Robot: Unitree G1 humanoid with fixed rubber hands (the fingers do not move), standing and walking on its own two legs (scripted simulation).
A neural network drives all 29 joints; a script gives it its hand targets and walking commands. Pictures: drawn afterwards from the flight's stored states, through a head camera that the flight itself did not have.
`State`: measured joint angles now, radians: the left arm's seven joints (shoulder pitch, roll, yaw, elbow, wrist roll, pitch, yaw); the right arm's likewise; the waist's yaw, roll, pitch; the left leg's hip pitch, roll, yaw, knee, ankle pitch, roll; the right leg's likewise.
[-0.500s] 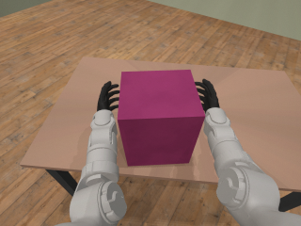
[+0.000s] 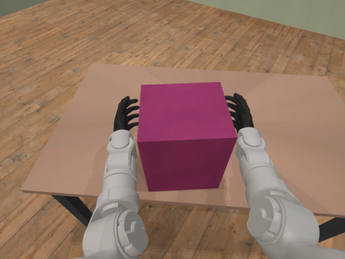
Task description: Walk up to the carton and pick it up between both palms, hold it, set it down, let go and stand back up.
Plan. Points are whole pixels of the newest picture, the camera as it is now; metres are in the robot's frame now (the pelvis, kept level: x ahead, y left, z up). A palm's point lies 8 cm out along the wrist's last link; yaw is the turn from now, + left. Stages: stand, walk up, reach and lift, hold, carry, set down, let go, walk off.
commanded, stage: set down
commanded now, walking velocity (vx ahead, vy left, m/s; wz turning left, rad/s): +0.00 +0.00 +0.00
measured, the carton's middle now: (182, 140) +0.42 +0.06 +0.02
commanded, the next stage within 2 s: none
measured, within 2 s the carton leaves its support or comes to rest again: neither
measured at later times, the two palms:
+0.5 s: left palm (123, 129) +0.38 +0.21 +0.08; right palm (244, 127) +0.43 -0.08 +0.09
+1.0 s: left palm (124, 129) +0.38 +0.20 +0.08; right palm (245, 128) +0.43 -0.09 +0.09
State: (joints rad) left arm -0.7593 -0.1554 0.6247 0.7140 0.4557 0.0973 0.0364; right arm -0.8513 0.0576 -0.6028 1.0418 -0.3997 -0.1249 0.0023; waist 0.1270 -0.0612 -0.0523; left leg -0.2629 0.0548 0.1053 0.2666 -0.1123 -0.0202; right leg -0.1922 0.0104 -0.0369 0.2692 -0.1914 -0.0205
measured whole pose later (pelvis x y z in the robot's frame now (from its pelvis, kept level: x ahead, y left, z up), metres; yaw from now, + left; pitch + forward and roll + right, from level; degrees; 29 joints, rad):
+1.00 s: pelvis +0.00 +0.00 +0.00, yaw +0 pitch +6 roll +0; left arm -0.75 -0.20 0.68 0.61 0.53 0.07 0.00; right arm -0.81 0.11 -0.63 0.90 -0.45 -0.12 0.04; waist 0.11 -0.07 0.00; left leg -0.25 0.06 0.14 0.26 -0.11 -0.01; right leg -0.19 0.00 -0.04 0.28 -0.19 -0.02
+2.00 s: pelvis -0.03 -0.01 -0.01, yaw +0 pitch +18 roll -1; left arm -0.99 0.26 0.08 1.10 -0.20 0.00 0.09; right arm -1.14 -0.38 0.21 1.33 0.47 -0.03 0.00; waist 0.15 -0.01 -0.23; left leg -0.61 0.09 0.07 0.42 -0.11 -0.03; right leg -0.52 0.04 -0.06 0.38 -0.18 -0.04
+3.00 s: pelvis -0.04 -0.01 +0.00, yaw +2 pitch +7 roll -1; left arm -0.71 0.28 0.16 0.50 -0.16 0.46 0.09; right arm -0.85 -0.34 0.11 0.83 0.43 0.24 -0.04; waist 0.10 -0.02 -0.09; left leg -0.36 0.06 0.03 0.33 -0.08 -0.03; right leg -0.28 0.03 -0.05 0.33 -0.17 -0.04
